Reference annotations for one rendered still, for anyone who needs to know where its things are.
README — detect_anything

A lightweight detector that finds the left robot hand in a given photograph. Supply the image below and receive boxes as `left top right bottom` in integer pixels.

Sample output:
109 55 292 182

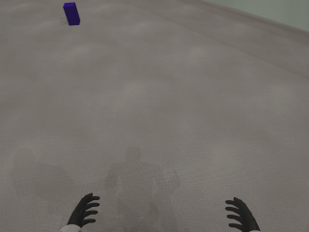
67 193 100 228

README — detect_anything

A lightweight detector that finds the carton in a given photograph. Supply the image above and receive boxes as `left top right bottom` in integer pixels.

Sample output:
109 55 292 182
63 2 80 26

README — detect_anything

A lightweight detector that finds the right robot hand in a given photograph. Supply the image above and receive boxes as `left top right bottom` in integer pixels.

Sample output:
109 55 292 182
225 197 261 232

